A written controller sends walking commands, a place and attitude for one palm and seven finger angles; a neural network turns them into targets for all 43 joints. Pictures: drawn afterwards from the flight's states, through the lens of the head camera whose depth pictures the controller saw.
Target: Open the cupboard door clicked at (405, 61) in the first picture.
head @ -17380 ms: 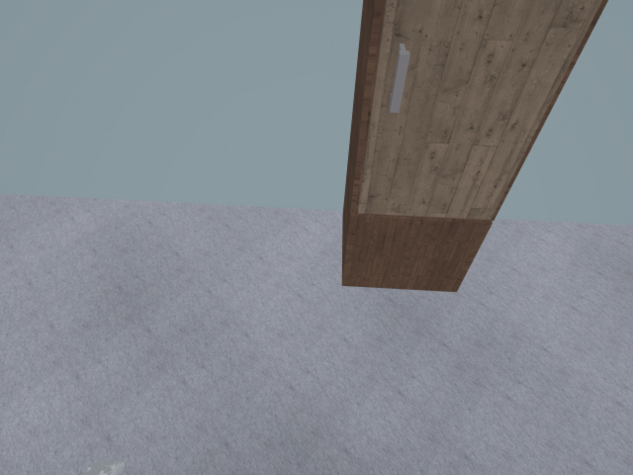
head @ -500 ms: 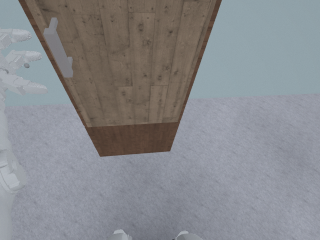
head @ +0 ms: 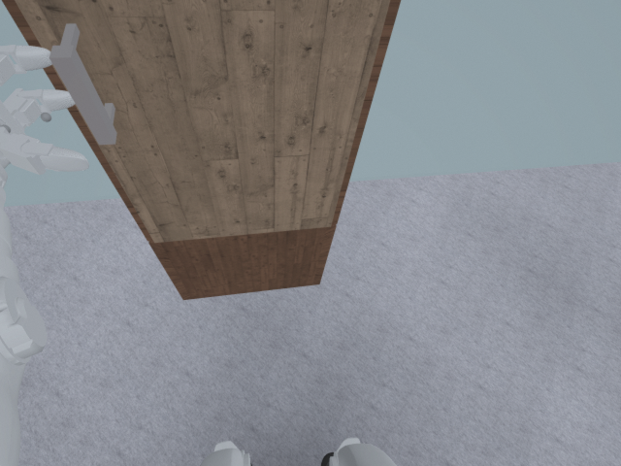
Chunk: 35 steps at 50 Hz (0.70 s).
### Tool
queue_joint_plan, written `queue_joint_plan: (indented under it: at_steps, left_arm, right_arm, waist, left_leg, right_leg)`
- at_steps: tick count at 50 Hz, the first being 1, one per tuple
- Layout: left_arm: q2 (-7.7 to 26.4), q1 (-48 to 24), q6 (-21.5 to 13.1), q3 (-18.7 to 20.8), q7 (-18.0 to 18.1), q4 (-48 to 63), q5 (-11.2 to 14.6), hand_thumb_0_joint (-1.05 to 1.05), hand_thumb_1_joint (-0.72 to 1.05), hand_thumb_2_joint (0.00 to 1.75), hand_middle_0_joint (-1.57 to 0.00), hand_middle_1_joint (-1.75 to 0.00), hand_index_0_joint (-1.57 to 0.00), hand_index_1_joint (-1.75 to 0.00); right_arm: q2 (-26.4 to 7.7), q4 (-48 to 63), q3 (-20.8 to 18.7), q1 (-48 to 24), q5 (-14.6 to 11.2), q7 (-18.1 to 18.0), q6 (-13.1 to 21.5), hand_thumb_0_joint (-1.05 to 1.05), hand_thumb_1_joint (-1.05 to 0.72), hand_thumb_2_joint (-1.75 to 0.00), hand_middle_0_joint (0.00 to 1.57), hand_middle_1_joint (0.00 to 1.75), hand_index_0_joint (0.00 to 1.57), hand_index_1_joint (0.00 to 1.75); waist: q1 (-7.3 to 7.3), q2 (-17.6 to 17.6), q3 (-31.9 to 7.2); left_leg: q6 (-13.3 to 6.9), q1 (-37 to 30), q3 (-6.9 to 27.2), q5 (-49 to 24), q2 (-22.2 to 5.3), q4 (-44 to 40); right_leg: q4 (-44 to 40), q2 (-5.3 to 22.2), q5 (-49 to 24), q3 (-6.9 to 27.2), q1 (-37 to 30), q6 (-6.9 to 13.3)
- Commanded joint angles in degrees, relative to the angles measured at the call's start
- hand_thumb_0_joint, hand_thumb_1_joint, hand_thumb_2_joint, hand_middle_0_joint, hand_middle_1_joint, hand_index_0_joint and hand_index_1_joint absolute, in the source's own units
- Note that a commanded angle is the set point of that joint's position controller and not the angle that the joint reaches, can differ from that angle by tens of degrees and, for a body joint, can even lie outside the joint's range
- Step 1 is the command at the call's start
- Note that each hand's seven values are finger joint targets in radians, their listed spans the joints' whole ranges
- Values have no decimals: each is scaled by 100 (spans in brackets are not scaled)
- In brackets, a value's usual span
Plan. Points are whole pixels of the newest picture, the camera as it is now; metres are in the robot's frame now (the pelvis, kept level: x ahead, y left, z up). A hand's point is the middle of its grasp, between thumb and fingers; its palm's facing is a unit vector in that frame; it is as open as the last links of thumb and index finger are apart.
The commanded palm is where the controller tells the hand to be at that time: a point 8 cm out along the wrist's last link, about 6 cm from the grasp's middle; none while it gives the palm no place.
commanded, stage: slide the fingers in behind the handle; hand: left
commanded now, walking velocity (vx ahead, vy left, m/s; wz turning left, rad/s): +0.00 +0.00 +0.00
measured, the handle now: (90, 88) +0.56 +0.23 +0.13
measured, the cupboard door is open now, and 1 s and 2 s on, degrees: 0 0 0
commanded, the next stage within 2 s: close the thumb around the handle in 1.36 s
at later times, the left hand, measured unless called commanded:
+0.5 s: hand (70, 116) +0.51 +0.24 +0.13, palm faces +0.04 -1.00 +0.00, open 13.9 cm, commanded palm +0.49 +0.28 +0.13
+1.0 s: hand (109, 115) +0.51 +0.20 +0.12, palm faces +0.06 -1.00 -0.01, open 13.9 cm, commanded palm +0.49 +0.25 +0.13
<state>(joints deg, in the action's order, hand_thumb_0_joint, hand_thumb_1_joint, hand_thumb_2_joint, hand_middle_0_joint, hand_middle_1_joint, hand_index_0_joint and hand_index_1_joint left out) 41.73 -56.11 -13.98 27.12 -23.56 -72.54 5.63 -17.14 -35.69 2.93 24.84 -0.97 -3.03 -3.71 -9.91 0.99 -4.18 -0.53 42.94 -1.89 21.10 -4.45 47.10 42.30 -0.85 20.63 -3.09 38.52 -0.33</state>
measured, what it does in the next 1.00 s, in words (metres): stands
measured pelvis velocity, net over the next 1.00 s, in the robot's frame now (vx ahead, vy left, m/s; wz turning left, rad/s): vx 0.01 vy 0.00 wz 0.01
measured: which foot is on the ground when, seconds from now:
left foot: down 0.00-1.00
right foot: down 0.00-1.00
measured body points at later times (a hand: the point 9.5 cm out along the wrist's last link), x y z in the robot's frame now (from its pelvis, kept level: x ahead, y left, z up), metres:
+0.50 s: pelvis +0.01 +0.01 +0.00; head +0.11 +0.03 +0.44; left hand +0.50 +0.29 +0.13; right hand +0.02 -0.26 -0.11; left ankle +0.01 +0.11 -0.70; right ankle -0.01 -0.13 -0.70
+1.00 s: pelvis +0.01 +0.00 +0.00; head +0.10 +0.01 +0.44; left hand +0.50 +0.25 +0.13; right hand +0.01 -0.27 -0.11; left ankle +0.01 +0.11 -0.70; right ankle -0.01 -0.13 -0.70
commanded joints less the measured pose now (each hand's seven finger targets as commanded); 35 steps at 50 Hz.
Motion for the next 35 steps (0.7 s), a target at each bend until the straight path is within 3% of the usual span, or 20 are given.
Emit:
queue_joint_plan:
  at_steps: [1,2,4,5,9,11,12,14,16,18,21,22,24,26,27,30,32,35]
  left_arm:
    - [1722,-2572,-525,217,110,1666,103,0,-50,30,-30,-120,-30,-120]
    - [1722,-2417,-548,279,123,1607,106,0,-50,30,-30,-120,-30,-120]
    - [1550,-2225,-480,219,113,1413,180,0,-50,30,-30,-120,-30,-120]
    - [1644,-2256,-451,274,119,1417,173,0,-50,30,-30,-120,-30,-120]
    - [1624,-2265,-409,239,170,1535,107,0,-50,30,-30,-120,-30,-120]
    - [1273,-2458,-470,40,219,1762,166,0,-50,30,-30,-120,-30,-120]
    - [1376,-2387,-483,152,250,1716,165,0,-50,30,-30,-120,-30,-120]
    - [1067,-2420,-451,-36,267,1622,201,0,-50,30,-30,-120,-30,-120]
    - [1124,-2405,-452,44,305,1632,209,0,-50,30,-30,-120,-30,-120]
    - [830,-2436,-452,-198,344,1765,169,0,-50,30,-30,-120,-30,-120]
    - [649,-2509,-478,-231,442,1911,218,0,-50,30,-30,-120,-30,-120]
    - [765,-2430,-475,-120,477,1867,202,0,-50,30,-30,-120,-30,-120]
    - [469,-2482,-439,-310,529,1835,216,0,-50,30,-30,-120,-30,-120]
    - [665,-2523,-416,-168,620,1674,177,0,-50,30,-30,-120,-30,-120]
    - [697,-2618,-423,-199,658,1719,119,0,-50,30,-30,-120,-30,-120]
    - [296,-2695,-452,-518,718,1810,42,0,-50,30,-30,-120,-30,-120]
    - [368,-2700,-469,-412,731,1765,79,0,-50,30,-30,-120,-30,-120]
    - [289,-2715,-453,-428,707,1754,144,0,-50,30,-30,-120,-30,-120]
  right_arm:
    - [-1012,344,-423,810,19,-74,132,0,-90,-90,20,30,20,30]
    - [-999,328,-439,822,22,-56,124,0,-90,-90,20,30,20,30]
    - [-1006,346,-435,800,11,-35,111,0,-90,-90,20,30,20,30]
    - [-1015,340,-446,785,-4,-45,106,0,-90,-90,20,30,20,30]
    - [-1011,360,-449,794,3,-43,93,0,-90,-90,20,30,20,30]
    - [-975,336,-455,800,22,-25,113,0,-90,-90,20,30,20,30]
    - [-989,310,-477,816,22,-21,107,0,-90,-90,20,30,20,30]
    - [-963,271,-468,805,26,-1,114,0,-90,-90,20,30,20,30]
    - [-981,256,-476,823,40,-2,123,0,-90,-90,20,30,20,30]
    - [-939,259,-481,761,31,18,131,0,-90,-90,20,30,20,30]
    - [-931,226,-499,790,56,46,150,0,-90,-90,20,30,20,30]
    - [-937,225,-503,772,53,54,145,0,-90,-90,20,30,20,30]
    - [-903,205,-508,744,50,70,156,0,-90,-90,20,30,20,30]
    - [-934,188,-477,765,70,62,157,0,-90,-90,20,30,20,30]
    - [-928,203,-481,734,53,66,158,0,-90,-90,20,30,20,30]
    - [-874,202,-493,707,65,94,206,0,-90,-90,20,30,20,30]
    - [-893,166,-503,753,68,101,211,0,-90,-90,20,30,20,30]
    - [-877,173,-495,719,63,99,224,0,-90,-90,20,30,20,30]
  waist:
    - [72,1007,-2610]
    - [136,1062,-2704]
    - [92,716,-2495]
    - [88,676,-2380]
    - [128,878,-2432]
    - [28,857,-2438]
    - [74,857,-2564]
    - [17,863,-2437]
    - [36,771,-2447]
    - [25,1037,-2483]
    - [12,873,-2542]
    - [80,941,-2603]
    - [4,799,-2483]
    - [15,672,-2316]
    - [-3,727,-2357]
    - [-48,918,-2382]
    - [-46,741,-2549]
    - [-31,743,-2486]
  left_leg:
    - [-168,-2197,322,-2081,258,-343]
    - [-133,-2343,358,-2219,232,-328]
    - [-155,-2164,314,-2067,227,-342]
    - [-167,-2045,290,-1985,229,-370]
    - [-150,-2162,326,-2134,236,-378]
    - [-155,-2355,345,-2282,217,-348]
    - [-135,-2434,369,-2370,202,-334]
    - [-128,-2446,367,-2372,202,-328]
    - [-135,-2434,386,-2408,206,-325]
    - [-105,-2583,387,-2546,198,-315]
    - [-103,-2732,459,-2742,176,-292]
    - [-75,-2745,470,-2755,168,-291]
    - [-87,-2681,446,-2676,173,-285]
    - [-109,-2448,442,-2512,201,-309]
    - [-103,-2434,434,-2433,201,-315]
    - [-91,-2569,437,-2399,208,-297]
    - [-96,-2600,458,-2498,202,-259]
    - [-95,-2525,422,-2451,217,-283]
  right_leg:
    - [-330,-226,-1932,128,-644,89]
    - [-307,-235,-1954,98,-605,97]
    - [-362,-249,-1910,97,-620,67]
    - [-382,-237,-1916,106,-670,58]
    - [-344,-231,-1949,84,-604,85]
    - [-336,-252,-1986,50,-494,90]
    - [-325,-255,-2020,57,-507,87]
    - [-341,-256,-1991,41,-408,87]
    - [-315,-257,-2023,26,-464,102]
    - [-308,-241,-2037,27,-329,98]
    - [-274,-261,-2060,-18,-304,112]
    - [-265,-251,-2032,-9,-307,112]
    - [-280,-250,-2038,-21,-269,92]
    - [-274,-243,-2007,-12,-362,110]
    - [-266,-233,-1974,9,-328,93]
    - [-274,-224,-1904,4,-205,96]
    - [-250,-237,-2007,17,-308,95]
    - [-260,-232,-2053,16,-395,103]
